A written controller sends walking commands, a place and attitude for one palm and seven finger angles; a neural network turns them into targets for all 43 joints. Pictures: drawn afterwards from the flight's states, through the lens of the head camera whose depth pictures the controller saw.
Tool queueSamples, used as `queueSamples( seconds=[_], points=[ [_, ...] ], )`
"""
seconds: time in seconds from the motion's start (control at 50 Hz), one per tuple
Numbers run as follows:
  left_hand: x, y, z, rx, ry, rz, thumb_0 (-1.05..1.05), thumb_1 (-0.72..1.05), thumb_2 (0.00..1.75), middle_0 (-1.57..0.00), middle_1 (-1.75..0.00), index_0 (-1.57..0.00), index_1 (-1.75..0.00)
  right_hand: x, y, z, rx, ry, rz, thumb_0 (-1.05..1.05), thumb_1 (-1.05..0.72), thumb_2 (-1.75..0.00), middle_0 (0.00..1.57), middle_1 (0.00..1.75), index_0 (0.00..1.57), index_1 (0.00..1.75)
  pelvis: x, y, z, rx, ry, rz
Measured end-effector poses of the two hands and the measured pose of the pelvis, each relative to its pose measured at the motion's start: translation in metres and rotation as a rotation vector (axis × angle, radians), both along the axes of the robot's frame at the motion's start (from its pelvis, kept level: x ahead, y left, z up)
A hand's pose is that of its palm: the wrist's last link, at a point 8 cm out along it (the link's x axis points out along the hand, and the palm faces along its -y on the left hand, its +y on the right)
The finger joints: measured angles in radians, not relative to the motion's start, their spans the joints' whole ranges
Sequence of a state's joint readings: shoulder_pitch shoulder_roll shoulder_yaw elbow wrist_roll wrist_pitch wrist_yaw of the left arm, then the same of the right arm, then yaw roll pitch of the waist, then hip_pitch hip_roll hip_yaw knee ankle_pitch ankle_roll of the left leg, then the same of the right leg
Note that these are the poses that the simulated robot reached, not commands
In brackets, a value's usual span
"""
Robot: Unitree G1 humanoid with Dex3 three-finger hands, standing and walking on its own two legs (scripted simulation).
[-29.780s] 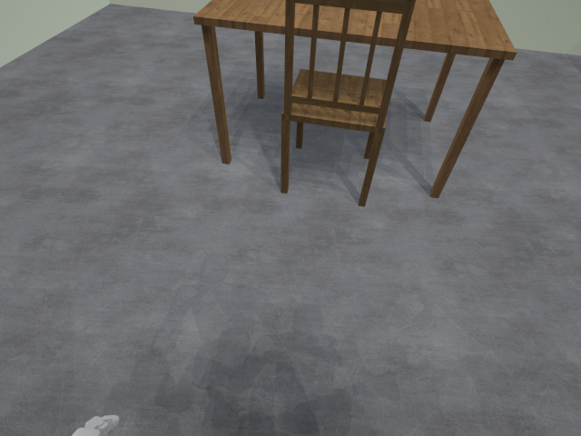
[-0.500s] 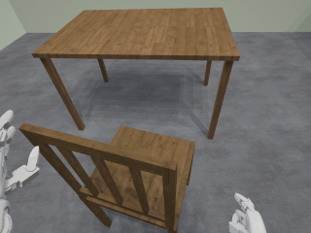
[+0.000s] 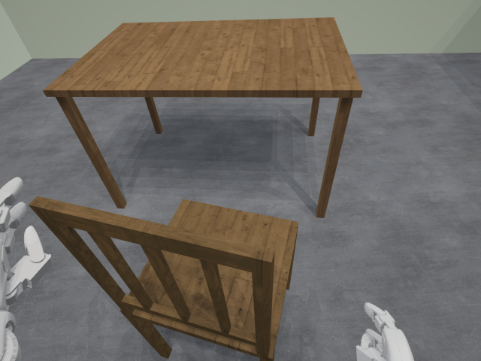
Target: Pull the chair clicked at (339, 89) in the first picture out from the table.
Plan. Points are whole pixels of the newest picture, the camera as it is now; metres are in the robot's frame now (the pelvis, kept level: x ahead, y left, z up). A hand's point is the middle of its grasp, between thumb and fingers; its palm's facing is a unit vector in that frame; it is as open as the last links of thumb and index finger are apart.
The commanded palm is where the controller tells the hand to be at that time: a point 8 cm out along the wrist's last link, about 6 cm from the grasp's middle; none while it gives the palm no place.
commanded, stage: step back with the hand held close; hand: left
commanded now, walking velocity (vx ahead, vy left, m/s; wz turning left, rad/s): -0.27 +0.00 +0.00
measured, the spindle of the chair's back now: (170, 286) +0.27 +0.18 -0.07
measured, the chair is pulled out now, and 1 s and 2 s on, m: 0.60 0.60 0.60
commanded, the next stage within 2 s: stop stepping back and stand still in 1.58 s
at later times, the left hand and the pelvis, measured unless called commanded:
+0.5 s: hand (19, 304) +0.13 +0.27 +0.16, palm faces +0.45 -0.74 -0.51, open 7.4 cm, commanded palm +0.08 +0.30 +0.17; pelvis -0.06 +0.00 -0.01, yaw +0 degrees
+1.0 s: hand out of the picture +0.08 +0.27 +0.16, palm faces +0.51 -0.70 -0.51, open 7.4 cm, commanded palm +0.01 +0.30 +0.17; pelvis -0.11 +0.00 -0.02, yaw +3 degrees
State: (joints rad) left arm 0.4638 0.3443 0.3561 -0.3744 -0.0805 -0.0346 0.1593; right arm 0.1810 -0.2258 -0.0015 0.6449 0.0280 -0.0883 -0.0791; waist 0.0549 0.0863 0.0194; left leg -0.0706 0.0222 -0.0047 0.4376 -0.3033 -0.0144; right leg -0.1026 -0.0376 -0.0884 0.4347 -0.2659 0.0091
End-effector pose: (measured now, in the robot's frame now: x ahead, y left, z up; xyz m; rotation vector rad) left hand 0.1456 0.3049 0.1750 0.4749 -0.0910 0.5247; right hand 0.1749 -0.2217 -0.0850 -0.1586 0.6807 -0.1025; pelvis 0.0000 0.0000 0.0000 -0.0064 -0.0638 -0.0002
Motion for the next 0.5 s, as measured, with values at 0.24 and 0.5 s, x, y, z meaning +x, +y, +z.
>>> queueSamples(
  seconds=[0.24,0.5],
  points=[
    [-0.007,-0.009,-0.009,0.064,0.116,-0.113,0.01,0.89,0.90,-0.21,-0.30,-0.21,-0.30,-0.031,-0.006,-0.005,-0.017,0.088,-0.060,0.01,-0.90,-0.89,0.20,0.30,0.20,0.30,-0.026,0.009,0.000,0.003,0.064,-0.012],
    [-0.055,-0.004,0.006,0.112,0.018,-0.061,0.01,0.89,0.89,-0.21,-0.30,-0.21,-0.30,-0.068,-0.007,-0.008,-0.025,0.085,-0.070,0.01,-0.90,-0.89,0.20,0.30,0.20,0.30,-0.060,0.002,-0.006,0.003,0.062,-0.006]
  ],
)
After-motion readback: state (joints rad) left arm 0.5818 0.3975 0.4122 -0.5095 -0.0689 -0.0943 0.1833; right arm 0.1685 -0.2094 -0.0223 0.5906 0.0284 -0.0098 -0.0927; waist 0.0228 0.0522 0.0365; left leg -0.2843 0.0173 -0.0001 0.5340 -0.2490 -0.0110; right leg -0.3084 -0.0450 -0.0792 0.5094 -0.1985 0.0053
